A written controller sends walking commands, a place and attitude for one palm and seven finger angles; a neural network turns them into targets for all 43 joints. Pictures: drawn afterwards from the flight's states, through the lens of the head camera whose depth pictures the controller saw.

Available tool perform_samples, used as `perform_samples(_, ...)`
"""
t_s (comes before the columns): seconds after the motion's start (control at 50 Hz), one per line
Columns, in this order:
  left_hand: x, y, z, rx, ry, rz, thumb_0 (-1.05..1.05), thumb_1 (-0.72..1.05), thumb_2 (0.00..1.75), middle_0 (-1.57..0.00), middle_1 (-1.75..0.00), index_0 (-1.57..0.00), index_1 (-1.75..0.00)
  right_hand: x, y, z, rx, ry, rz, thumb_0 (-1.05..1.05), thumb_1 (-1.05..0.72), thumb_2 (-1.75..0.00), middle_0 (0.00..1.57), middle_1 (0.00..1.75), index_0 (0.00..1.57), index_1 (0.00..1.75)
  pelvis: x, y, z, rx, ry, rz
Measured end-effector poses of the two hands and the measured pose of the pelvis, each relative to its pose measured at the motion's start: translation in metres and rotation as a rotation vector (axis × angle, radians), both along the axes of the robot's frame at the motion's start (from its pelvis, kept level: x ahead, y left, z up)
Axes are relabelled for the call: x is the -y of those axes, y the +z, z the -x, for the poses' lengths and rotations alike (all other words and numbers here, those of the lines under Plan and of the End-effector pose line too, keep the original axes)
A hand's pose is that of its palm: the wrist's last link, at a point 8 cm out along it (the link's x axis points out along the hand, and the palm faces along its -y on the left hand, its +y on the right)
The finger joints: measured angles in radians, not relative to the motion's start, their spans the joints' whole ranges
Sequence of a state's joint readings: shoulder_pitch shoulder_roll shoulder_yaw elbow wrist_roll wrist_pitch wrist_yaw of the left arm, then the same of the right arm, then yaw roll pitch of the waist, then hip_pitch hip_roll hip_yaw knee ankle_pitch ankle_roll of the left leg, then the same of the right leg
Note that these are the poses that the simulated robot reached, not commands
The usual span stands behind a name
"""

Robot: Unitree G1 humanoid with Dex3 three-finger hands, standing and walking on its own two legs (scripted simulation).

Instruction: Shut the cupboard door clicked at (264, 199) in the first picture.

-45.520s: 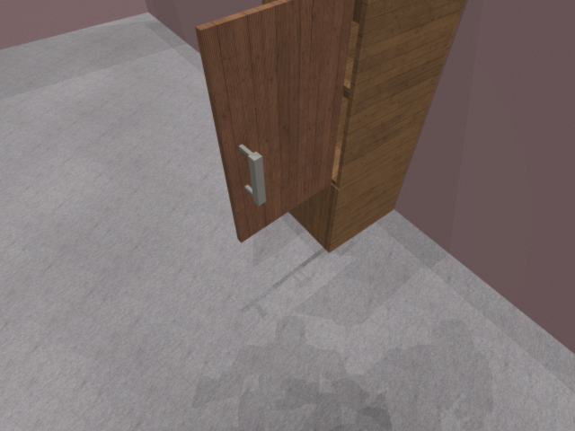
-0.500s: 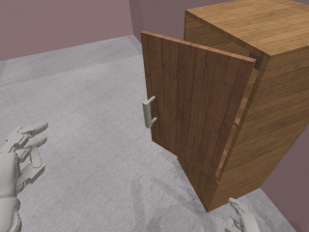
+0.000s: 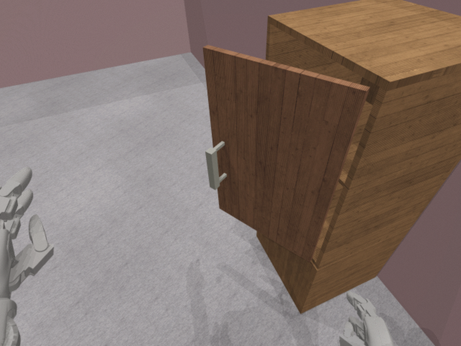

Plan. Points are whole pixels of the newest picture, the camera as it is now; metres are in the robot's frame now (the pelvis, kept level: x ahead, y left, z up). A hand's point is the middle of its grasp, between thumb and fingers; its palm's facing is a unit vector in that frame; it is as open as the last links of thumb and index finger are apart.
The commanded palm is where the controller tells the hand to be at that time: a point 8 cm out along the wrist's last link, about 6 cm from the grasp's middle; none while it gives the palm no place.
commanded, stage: step back with the hand held close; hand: left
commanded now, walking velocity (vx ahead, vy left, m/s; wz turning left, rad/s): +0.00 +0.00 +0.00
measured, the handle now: (217, 165) +0.62 +0.12 -0.08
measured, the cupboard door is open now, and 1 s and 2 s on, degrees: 30 30 30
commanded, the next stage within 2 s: stop stepping back and stand still in 1.48 s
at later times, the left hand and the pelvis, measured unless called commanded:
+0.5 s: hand (17, 266) +0.16 +0.30 +0.15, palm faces +0.39 -0.77 -0.51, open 7.4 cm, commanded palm +0.10 +0.33 +0.17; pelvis -0.04 +0.03 -0.01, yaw -1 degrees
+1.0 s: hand out of the picture +0.07 +0.29 +0.16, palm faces +0.48 -0.74 -0.47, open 7.4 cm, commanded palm +0.00 +0.32 +0.17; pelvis -0.13 +0.02 -0.03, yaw +3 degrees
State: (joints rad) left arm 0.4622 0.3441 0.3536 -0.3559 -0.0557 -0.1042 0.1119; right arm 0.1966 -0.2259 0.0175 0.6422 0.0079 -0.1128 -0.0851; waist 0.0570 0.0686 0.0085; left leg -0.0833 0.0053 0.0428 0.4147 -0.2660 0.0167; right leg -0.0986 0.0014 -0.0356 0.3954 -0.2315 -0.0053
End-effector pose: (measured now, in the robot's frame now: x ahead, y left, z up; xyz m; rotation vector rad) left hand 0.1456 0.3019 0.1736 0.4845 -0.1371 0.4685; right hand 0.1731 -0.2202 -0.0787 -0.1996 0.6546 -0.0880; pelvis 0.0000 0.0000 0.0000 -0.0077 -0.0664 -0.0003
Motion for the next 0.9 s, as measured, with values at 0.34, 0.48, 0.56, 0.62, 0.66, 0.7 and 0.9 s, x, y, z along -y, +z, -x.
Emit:
perform_samples(0.34, -0.020, -0.002, -0.005, -0.048, -0.085, -0.098, 0.02, 0.89, 0.89, -0.21, -0.30, -0.21, -0.30, 0.010, -0.003, 0.025, -0.088, -0.122, 0.062, 0.02, -0.90, -0.90, 0.20, 0.30, 0.20, 0.30, -0.023, -0.006, 0.015, -0.084, -0.015, 0.004)
perform_samples(0.48, -0.032, -0.001, 0.018, -0.008, -0.092, -0.116, 0.02, 0.89, 0.89, -0.21, -0.30, -0.21, -0.30, -0.002, 0.001, 0.047, -0.068, -0.123, 0.068, 0.02, -0.90, -0.90, 0.20, 0.30, 0.20, 0.30, -0.031, -0.012, 0.038, -0.078, -0.020, 0.006)
perform_samples(0.56, -0.036, -0.004, 0.038, 0.030, -0.080, -0.115, 0.02, 0.89, 0.89, -0.21, -0.30, -0.21, -0.30, -0.009, 0.001, 0.062, -0.053, -0.099, 0.076, 0.02, -0.90, -0.90, 0.20, 0.30, 0.20, 0.30, -0.032, -0.016, 0.053, -0.067, -0.013, 0.008)
perform_samples(0.62, -0.037, -0.005, 0.054, 0.066, -0.060, -0.124, 0.02, 0.89, 0.89, -0.21, -0.30, -0.21, -0.30, -0.013, -0.003, 0.074, -0.049, -0.074, 0.078, 0.01, -0.90, -0.90, 0.20, 0.30, 0.20, 0.30, -0.031, -0.020, 0.064, -0.057, 0.004, 0.013)
perform_samples(0.66, -0.037, -0.005, 0.065, 0.092, -0.043, -0.132, 0.02, 0.89, 0.89, -0.21, -0.30, -0.21, -0.30, -0.014, -0.006, 0.081, -0.051, -0.056, 0.076, 0.01, -0.90, -0.90, 0.20, 0.30, 0.20, 0.30, -0.028, -0.022, 0.071, -0.053, 0.018, 0.016)
perform_samples(0.7, -0.036, -0.005, 0.075, 0.114, -0.027, -0.140, 0.02, 0.89, 0.89, -0.21, -0.30, -0.21, -0.30, -0.015, -0.010, 0.088, -0.055, -0.040, 0.072, 0.01, -0.90, -0.90, 0.20, 0.30, 0.20, 0.30, -0.025, -0.025, 0.078, -0.049, 0.026, 0.018)
perform_samples(0.9, -0.018, -0.005, 0.108, 0.174, -0.048, -0.121, 0.02, 0.89, 0.89, -0.21, -0.30, -0.21, -0.30, -0.001, -0.015, 0.124, -0.079, -0.017, 0.093, 0.02, -0.90, -0.89, 0.21, 0.30, 0.20, 0.30, -0.015, -0.027, 0.110, -0.053, 0.041, 0.012)
